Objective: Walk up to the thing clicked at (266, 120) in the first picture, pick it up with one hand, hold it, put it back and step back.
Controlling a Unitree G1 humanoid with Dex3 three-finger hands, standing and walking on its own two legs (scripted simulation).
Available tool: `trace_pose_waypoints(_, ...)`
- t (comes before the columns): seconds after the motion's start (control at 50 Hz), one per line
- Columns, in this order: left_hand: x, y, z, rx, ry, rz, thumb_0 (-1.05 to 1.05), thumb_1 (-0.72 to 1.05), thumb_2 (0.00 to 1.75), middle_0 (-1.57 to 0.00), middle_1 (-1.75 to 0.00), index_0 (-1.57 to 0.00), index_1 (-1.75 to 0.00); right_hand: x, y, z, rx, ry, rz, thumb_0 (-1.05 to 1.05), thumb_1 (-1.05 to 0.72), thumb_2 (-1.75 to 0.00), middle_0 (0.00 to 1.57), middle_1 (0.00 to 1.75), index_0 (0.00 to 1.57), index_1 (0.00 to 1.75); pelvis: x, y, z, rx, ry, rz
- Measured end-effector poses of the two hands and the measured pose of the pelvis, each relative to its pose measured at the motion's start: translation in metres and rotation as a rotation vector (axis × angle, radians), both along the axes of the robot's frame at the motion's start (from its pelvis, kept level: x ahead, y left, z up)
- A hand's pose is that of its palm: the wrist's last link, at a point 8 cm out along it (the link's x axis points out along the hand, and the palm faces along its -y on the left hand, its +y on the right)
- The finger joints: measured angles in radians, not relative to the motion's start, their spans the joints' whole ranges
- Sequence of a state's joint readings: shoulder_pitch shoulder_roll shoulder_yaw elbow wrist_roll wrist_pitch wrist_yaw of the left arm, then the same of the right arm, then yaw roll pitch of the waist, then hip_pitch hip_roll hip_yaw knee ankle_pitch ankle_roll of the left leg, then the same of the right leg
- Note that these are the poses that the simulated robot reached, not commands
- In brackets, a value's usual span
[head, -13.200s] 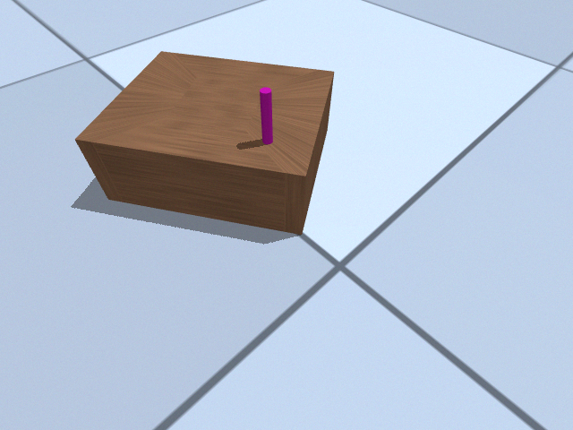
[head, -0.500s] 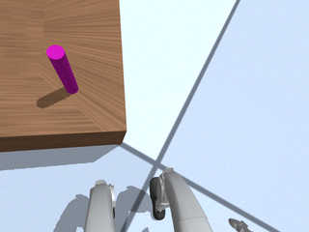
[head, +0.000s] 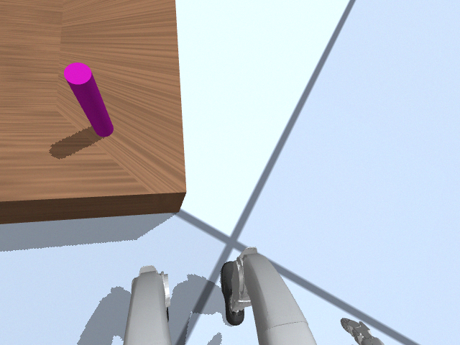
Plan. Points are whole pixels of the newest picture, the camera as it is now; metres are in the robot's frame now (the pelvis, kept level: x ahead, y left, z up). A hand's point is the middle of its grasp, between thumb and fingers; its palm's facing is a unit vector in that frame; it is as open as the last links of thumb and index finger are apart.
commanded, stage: go down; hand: left
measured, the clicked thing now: (93, 106) +0.56 +0.21 -0.17
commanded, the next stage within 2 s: approach in 1.50 s
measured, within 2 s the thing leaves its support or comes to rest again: neither
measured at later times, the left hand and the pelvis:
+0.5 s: hand out of the picture +0.49 +0.40 +0.07, palm faces +0.29 -0.96 +0.00, open 17.4 cm; pelvis +0.00 +0.00 +0.00, yaw +0 degrees
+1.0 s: hand out of the picture +0.49 +0.40 +0.08, palm faces +0.29 -0.96 -0.01, open 17.4 cm; pelvis +0.00 +0.00 +0.00, yaw +0 degrees
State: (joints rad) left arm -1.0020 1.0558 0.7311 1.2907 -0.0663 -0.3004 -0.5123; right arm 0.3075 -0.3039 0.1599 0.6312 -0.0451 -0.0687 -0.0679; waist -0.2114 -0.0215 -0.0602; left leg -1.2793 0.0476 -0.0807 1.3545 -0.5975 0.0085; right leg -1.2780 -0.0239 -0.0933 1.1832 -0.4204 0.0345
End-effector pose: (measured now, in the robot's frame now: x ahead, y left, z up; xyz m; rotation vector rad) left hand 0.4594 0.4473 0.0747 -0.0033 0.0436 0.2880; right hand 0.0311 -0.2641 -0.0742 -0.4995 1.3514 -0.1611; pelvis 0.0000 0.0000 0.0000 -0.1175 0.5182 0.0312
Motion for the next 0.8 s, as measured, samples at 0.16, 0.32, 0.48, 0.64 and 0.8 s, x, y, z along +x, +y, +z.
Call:
trace_pose_waypoints(0.16,-0.0031,0.0004,0.0027,0.006,0.011,0.006,-0.01,-0.53,0.11,-0.03,-0.08,-0.04,-0.08,-0.0021,0.0023,0.0006,0.01,-0.001,-0.011,0.0,-0.89,-0.89,0.2,0.3,0.21,0.3,0.0015,-0.0002,0.0021,0.002,-0.005,-0.001)
trace_pose_waypoints(0.32,-0.0085,-0.0015,0.0,0.002,0.009,-0.002,-0.01,-0.54,0.11,-0.04,-0.09,-0.04,-0.09,-0.0011,0.0008,0.001,0.007,-0.008,-0.006,0.0,-0.89,-0.89,0.21,0.3,0.21,0.3,-0.0003,-0.0003,0.0023,0.004,-0.01,0.0)
trace_pose_waypoints(0.48,-0.0093,0.0018,-0.0001,-0.003,-0.006,0.008,-0.01,-0.54,0.1,-0.04,-0.09,-0.04,-0.08,0.002,-0.0008,0.0017,-0.007,-0.021,0.0,0.0,-0.89,-0.89,0.2,0.3,0.21,0.3,-0.0019,0.0003,0.0009,0.002,-0.01,0.0)
trace_pose_waypoints(0.64,-0.0087,0.0036,0.0014,0.004,0.001,0.004,-0.01,-0.54,0.1,-0.04,-0.09,-0.04,-0.08,0.0008,0.001,-0.0001,0.0,-0.012,0.009,0.0,-0.89,-0.89,0.2,0.3,0.21,0.3,-0.0021,0.0007,0.0001,0.0,-0.006,0.002)
trace_pose_waypoints(0.8,-0.0023,0.0022,0.0046,0.005,-0.004,0.009,-0.01,-0.54,0.11,-0.03,-0.09,-0.04,-0.08,-0.0034,0.0024,-0.0027,0.01,0.002,-0.001,0.0,-0.89,-0.89,0.2,0.3,0.21,0.3,-0.0021,-0.0003,-0.001,0.001,-0.003,0.0)
